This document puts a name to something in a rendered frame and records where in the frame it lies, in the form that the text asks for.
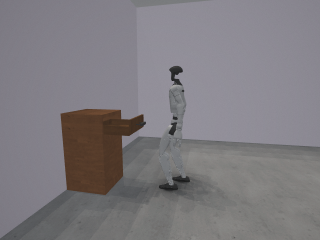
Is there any left robot upper arm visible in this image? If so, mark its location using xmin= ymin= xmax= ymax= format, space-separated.
xmin=170 ymin=85 xmax=185 ymax=109

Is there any cabinet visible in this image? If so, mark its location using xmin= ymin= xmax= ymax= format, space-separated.
xmin=60 ymin=109 xmax=123 ymax=195

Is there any right robot foot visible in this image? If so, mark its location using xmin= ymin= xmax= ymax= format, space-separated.
xmin=172 ymin=175 xmax=190 ymax=183

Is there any robot left forearm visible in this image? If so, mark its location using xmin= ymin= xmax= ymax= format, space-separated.
xmin=176 ymin=104 xmax=184 ymax=131

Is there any handle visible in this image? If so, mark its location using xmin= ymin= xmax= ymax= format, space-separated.
xmin=136 ymin=121 xmax=146 ymax=126

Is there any drawer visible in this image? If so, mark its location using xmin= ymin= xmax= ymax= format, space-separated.
xmin=103 ymin=114 xmax=144 ymax=136

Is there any robot left hand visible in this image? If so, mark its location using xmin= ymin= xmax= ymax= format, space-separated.
xmin=173 ymin=130 xmax=183 ymax=148

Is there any robot left thigh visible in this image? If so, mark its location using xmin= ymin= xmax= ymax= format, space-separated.
xmin=159 ymin=124 xmax=177 ymax=160

